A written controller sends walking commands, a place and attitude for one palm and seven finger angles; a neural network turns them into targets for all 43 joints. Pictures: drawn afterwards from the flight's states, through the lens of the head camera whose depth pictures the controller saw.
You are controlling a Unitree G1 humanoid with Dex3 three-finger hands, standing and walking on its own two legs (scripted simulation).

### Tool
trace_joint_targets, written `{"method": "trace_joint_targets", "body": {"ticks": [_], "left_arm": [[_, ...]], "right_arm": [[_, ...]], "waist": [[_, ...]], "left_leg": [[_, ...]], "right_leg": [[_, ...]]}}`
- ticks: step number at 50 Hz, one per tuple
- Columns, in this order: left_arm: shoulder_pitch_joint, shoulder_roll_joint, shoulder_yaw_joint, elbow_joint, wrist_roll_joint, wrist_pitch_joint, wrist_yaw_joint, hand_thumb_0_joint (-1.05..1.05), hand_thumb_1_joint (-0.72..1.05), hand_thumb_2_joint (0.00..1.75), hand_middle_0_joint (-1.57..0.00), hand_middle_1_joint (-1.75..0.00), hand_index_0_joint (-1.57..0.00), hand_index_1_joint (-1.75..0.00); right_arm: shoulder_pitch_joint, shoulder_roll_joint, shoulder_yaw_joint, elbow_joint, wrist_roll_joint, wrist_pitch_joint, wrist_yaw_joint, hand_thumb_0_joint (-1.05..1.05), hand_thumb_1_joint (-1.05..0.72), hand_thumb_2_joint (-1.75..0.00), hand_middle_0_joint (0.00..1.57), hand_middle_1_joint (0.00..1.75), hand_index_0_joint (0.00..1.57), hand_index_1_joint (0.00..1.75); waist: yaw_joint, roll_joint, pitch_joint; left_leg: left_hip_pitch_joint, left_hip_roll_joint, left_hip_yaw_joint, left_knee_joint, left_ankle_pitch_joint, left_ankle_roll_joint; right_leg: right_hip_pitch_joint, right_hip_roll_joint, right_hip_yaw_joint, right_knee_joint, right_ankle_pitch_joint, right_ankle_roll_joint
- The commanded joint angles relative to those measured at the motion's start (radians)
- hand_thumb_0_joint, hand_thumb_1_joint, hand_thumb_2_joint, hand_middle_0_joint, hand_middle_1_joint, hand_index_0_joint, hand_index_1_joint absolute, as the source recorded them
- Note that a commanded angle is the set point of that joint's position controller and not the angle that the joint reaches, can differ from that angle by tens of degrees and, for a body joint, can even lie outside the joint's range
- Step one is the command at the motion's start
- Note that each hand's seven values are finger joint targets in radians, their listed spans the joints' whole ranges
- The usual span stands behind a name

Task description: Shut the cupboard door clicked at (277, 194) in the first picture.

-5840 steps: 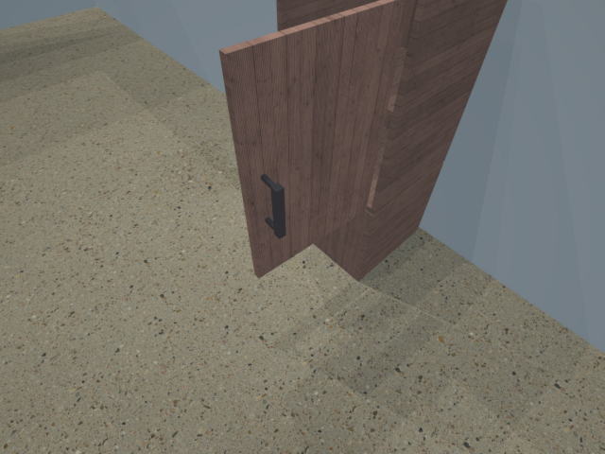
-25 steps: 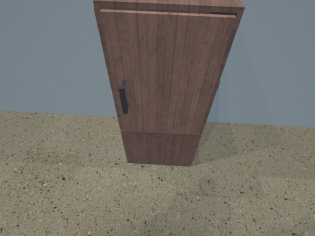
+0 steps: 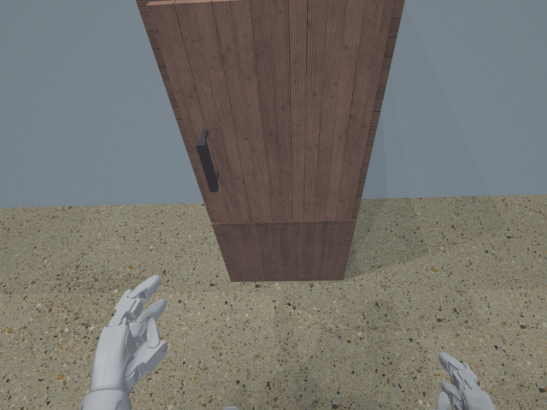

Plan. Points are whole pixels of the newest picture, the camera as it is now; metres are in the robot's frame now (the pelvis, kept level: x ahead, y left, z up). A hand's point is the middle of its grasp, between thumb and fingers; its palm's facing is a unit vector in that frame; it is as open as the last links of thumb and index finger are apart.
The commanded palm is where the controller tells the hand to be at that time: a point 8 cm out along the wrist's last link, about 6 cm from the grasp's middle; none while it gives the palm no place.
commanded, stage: raise the hand and make a fist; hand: left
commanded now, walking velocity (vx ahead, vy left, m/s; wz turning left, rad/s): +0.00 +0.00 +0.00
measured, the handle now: (209, 161) +0.65 +0.15 -0.04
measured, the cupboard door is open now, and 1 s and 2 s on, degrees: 0 0 0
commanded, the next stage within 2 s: bring the fist close to the handle in 1.66 s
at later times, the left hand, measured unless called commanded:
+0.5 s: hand (181, 392) +0.17 +0.14 -0.04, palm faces -0.18 -0.98 +0.03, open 4.5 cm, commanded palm +0.14 +0.22 -0.03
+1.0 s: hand (123, 394) +0.17 +0.21 -0.03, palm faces +0.04 -1.00 -0.04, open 3.1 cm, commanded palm +0.15 +0.26 -0.03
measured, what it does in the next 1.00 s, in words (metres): lowers itself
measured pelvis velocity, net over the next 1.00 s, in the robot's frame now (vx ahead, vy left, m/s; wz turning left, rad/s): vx -0.06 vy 0.04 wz -0.07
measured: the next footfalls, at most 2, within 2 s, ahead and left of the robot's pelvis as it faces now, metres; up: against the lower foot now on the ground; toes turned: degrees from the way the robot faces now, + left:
none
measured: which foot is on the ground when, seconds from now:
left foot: down 0.00-1.00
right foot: down 0.00-1.00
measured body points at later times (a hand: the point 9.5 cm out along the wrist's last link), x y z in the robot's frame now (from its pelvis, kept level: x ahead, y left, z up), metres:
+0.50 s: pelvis -0.06 +0.01 -0.09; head +0.01 +0.00 +0.35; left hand +0.18 +0.19 -0.04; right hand +0.11 -0.21 -0.19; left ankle +0.06 +0.13 -0.70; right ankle -0.06 -0.08 -0.70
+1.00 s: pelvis -0.06 +0.04 -0.08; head +0.01 +0.06 +0.36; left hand +0.16 +0.27 -0.02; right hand +0.13 -0.19 -0.14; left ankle +0.06 +0.13 -0.70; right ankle -0.06 -0.08 -0.70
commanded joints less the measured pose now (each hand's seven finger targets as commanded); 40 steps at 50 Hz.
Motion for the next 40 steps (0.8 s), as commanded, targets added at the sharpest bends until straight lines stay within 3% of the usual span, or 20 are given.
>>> {"method": "trace_joint_targets", "body": {"ticks": [1, 3, 5, 6, 7, 9, 10, 13, 15, 18, 20, 22, 24, 25, 27, 30, 33, 35, 37, 40], "left_arm": [[0.39, -0.017, 0.085, 0.018, -0.092, -0.274, -0.242, 0.0, 0.9, 0.9, -0.44, -0.56, -0.44, -0.56], [0.279, 0.089, 0.181, -0.078, -0.111, -0.396, -0.341, 0.0, 0.9, 0.9, -0.47, -0.6, -0.47, -0.6], [0.278, 0.196, 0.261, -0.161, -0.063, -0.391, -0.314, 0.0, 0.9, 0.9, -0.51, -0.64, -0.51, -0.64], [0.232, 0.167, 0.219, -0.198, -0.05, -0.361, -0.294, 0.0, 0.9, 0.9, -0.53, -0.66, -0.53, -0.66], [0.174, 0.146, 0.191, -0.248, -0.047, -0.34, -0.269, 0.0, 0.9, 0.9, -0.55, -0.68, -0.55, -0.68], [0.076, 0.124, 0.166, -0.389, -0.063, -0.336, -0.23, 0.0, 0.9, 0.9, -0.58, -0.72, -0.58, -0.72], [0.003, 0.124, 0.158, -0.479, -0.075, -0.353, -0.221, 0.0, 0.9, 0.9, -0.6, -0.74, -0.6, -0.74], [-0.093, 0.083, 0.066, -0.6, -0.107, -0.418, -0.252, 0.0, 0.9, 0.9, -0.66, -0.8, -0.66, -0.8], [-0.122, 0.048, -0.009, -0.593, -0.124, -0.415, -0.299, 0.0, 0.9, 0.9, -0.69, -0.84, -0.69, -0.84], [-0.002, 0.07, 0.006, -0.419, -0.121, -0.292, -0.342, 0.0, 0.9, 0.9, -0.75, -0.9, -0.75, -0.9], [0.09, 0.101, 0.052, -0.302, -0.105, -0.155, -0.339, 0.0, 0.9, 0.9, -0.79, -0.94, -0.79, -0.94], [0.115, 0.142, 0.107, -0.337, -0.101, -0.045, -0.305, 0.0, 0.9, 0.9, -0.82, -0.98, -0.82, -0.98], [0.112, 0.17, 0.173, -0.411, -0.097, 0.01, -0.233, 0.0, 0.9, 0.9, -0.86, -1.02, -0.86, -1.02], [0.124, 0.197, 0.228, -0.412, -0.089, 0.015, -0.184, 0.0, 0.9, 0.9, -0.88, -1.04, -0.88, -1.04], [0.089, 0.167, 0.225, -0.513, -0.093, -0.047, -0.109, 0.0, 0.9, 0.9, -0.92, -1.08, -0.92, -1.08], [0.038, 0.139, 0.171, -0.561, -0.078, -0.195, -0.057, 0.0, 0.9, 0.9, -0.97, -1.14, -0.97, -1.14], [0.043, 0.075, 0.054, -0.449, -0.052, -0.297, -0.094, 0.0, 0.9, 0.9, -1.02, -1.2, -1.02, -1.2], [0.072, 0.043, -0.003, -0.37, -0.047, -0.296, -0.142, 0.0, 0.9, 0.9, -1.06, -1.24, -1.06, -1.24], [0.083, 0.076, 0.0, -0.344, -0.05, -0.26, -0.179, 0.0, 0.9, 0.9, -1.1, -1.28, -1.1, -1.28], [0.06, 0.181, 0.099, -0.399, -0.054, -0.196, -0.185, 0.0, 0.9, 0.9, -1.15, -1.34, -1.15, -1.34]], "right_arm": [[-0.087, -0.05, -0.053, -0.216, -0.008, -0.039, 0.053, 0.0, -0.9, -0.9, 0.2, 0.3, 0.2, 0.3], [-0.107, -0.045, -0.057, -0.256, -0.01, -0.016, 0.064, 0.0, -0.9, -0.9, 0.2, 0.3, 0.2, 0.3], [-0.119, -0.035, -0.062, -0.296, -0.015, 0.034, 0.065, 0.0, -0.9, -0.9, 0.2, 0.3, 0.2, 0.3], [-0.145, -0.026, -0.055, -0.333, -0.012, 0.057, 0.068, 0.0, -0.9, -0.9, 0.2, 0.3, 0.2, 0.3], [-0.15, -0.025, -0.054, -0.36, -0.01, 0.074, 0.067, 0.0, -0.9, -0.9, 0.2, 0.3, 0.2, 0.3], [-0.13, -0.024, -0.048, -0.386, -0.011, 0.09, 0.056, 0.0, -0.9, -0.9, 0.2, 0.3, 0.2, 0.3], [-0.113, -0.029, -0.045, -0.386, -0.013, 0.091, 0.046, 0.0, -0.9, -0.9, 0.2, 0.3, 0.2, 0.3], [-0.079, -0.038, -0.03, -0.374, -0.015, 0.068, 0.021, 0.0, -0.9, -0.9, 0.2, 0.3, 0.2, 0.3], [-0.066, -0.048, -0.017, -0.364, -0.012, 0.046, 0.002, 0.0, -0.9, -0.9, 0.2, 0.3, 0.2, 0.3], [-0.053, -0.056, -0.017, -0.359, 0.007, 0.053, -0.021, 0.0, -0.9, -0.9, 0.2, 0.3, 0.2, 0.3], [-0.074, -0.05, -0.019, -0.372, 0.023, 0.076, -0.029, 0.0, -0.9, -0.9, 0.2, 0.3, 0.2, 0.3], [-0.093, -0.043, -0.014, -0.408, 0.034, 0.104, -0.029, 0.0, -0.9, -0.9, 0.2, 0.3, 0.2, 0.3], [-0.105, -0.025, -0.013, -0.429, 0.034, 0.124, -0.03, 0.0, -0.9, -0.9, 0.2, 0.3, 0.2, 0.3], [-0.121, -0.013, -0.014, -0.418, 0.028, 0.133, -0.032, 0.0, -0.9, -0.9, 0.2, 0.3, 0.2, 0.3], [-0.101, 0.004, -0.011, -0.415, 0.02, 0.127, -0.025, 0.0, -0.9, -0.9, 0.2, 0.3, 0.2, 0.3], [-0.088, -0.006, -0.005, -0.381, 0.001, 0.104, -0.015, 0.0, -0.9, -0.9, 0.2, 0.3, 0.2, 0.3], [-0.071, -0.03, -0.002, -0.353, -0.009, 0.084, -0.003, 0.0, -0.9, -0.9, 0.2, 0.3, 0.2, 0.3], [-0.061, -0.047, -0.004, -0.357, -0.001, 0.077, -0.004, 0.0, -0.9, -0.9, 0.2, 0.3, 0.2, 0.3], [-0.053, -0.069, -0.005, -0.373, 0.009, 0.076, -0.01, 0.0, -0.9, -0.9, 0.2, 0.3, 0.2, 0.3], [-0.05, -0.079, -0.008, -0.4, 0.018, 0.086, -0.02, 0.0, -0.9, -0.9, 0.2, 0.3, 0.2, 0.3]], "waist": [[0.144, -0.395, -0.158], [0.15, -0.191, -0.195], [0.175, 0.064, -0.219], [0.155, 0.096, -0.189], [0.127, 0.085, -0.165], [0.083, 0.079, -0.199], [0.046, 0.015, -0.233], [-0.007, 0.014, -0.273], [-0.04, -0.005, -0.253], [-0.021, -0.101, -0.208], [0.031, -0.107, -0.202], [0.08, -0.095, -0.249], [0.111, -0.083, -0.299], [0.131, -0.078, -0.304], [0.122, -0.036, -0.311], [0.08, -0.008, -0.256], [0.02, -0.022, -0.163], [0.007, -0.03, -0.115], [0.015, -0.033, -0.13], [0.056, 0.013, -0.221]], "left_leg": [[-0.08, -0.045, -0.081, 0.189, 0.143, -0.018], [-0.151, -0.055, -0.055, 0.27, 0.119, -0.024], [-0.152, -0.044, -0.027, 0.308, 0.137, -0.005], [-0.138, -0.04, -0.024, 0.31, 0.089, 0.002], [-0.138, -0.034, -0.032, 0.328, 0.061, 0.011], [-0.129, -0.016, -0.052, 0.37, 0.045, 0.027], [-0.144, -0.004, -0.072, 0.406, 0.042, 0.036], [-0.143, 0.013, -0.105, 0.46, 0.014, 0.042], [-0.166, 0.021, -0.123, 0.482, -0.02, 0.05], [-0.26, 0.028, -0.128, 0.469, -0.104, 0.043], [-0.291, 0.019, -0.119, 0.437, -0.132, 0.042], [-0.262, 0.01, -0.108, 0.387, -0.133, 0.038], [-0.218, 0.009, -0.102, 0.352, -0.105, 0.036], [-0.212, 0.015, -0.105, 0.34, -0.093, 0.034], [-0.161, 0.022, -0.108, 0.317, -0.061, 0.03], [-0.155, 0.028, -0.126, 0.323, -0.071, 0.027], [-0.205, 0.026, -0.141, 0.339, -0.175, 0.025], [-0.235, 0.026, -0.156, 0.319, -0.27, 0.026], [-0.234, 0.023, -0.166, 0.284, -0.351, 0.025], [-0.178, 0.023, -0.182, 0.234, -0.372, 0.024]], "right_leg": [[-0.119, -0.028, 0.113, 0.095, 0.691, 0.077], [-0.147, -0.036, 0.173, 0.167, 0.681, 0.066], [-0.202, -0.02, 0.187, 0.202, 0.549, 0.031], [-0.273, -0.01, 0.183, 0.186, 0.402, 0.022], [-0.328, -0.001, 0.184, 0.182, 0.327, 0.022], [-0.379, 0.012, 0.186, 0.179, 0.288, 0.03], [-0.401, 0.023, 0.188, 0.189, 0.297, 0.045], [-0.489, 0.042, 0.16, 0.208, 0.252, 0.042], [-0.538, 0.054, 0.153, 0.206, 0.19, 0.044], [-0.522, 0.05, 0.164, 0.16, 0.059, 0.049], [-0.485, 0.05, 0.173, 0.127, -0.049, 0.045], [-0.411, 0.033, 0.179, 0.105, -0.089, 0.043], [-0.36, 0.026, 0.175, 0.107, -0.052, 0.047], [-0.36, 0.041, 0.147, 0.128, -0.037, 0.039], [-0.384, 0.051, 0.098, 0.161, 0.04, 0.03], [-0.472, 0.066, 0.062, 0.199, 0.045, 0.02], [-0.587, 0.065, 0.053, 0.211, -0.058, 0.017], [-0.619, 0.064, 0.055, 0.204, -0.121, 0.014], [-0.604, 0.055, 0.06, 0.186, -0.17, 0.014], [-0.551, 0.06, 0.05, 0.195, -0.147, 0.011]]}}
